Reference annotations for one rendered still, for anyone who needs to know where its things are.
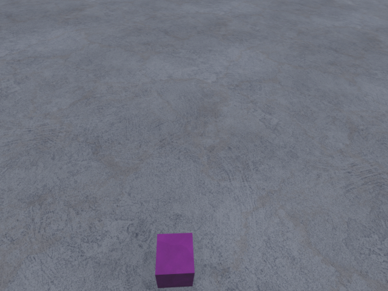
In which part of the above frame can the carton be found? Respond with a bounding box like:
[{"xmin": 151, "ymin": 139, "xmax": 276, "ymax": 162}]
[{"xmin": 155, "ymin": 233, "xmax": 195, "ymax": 288}]

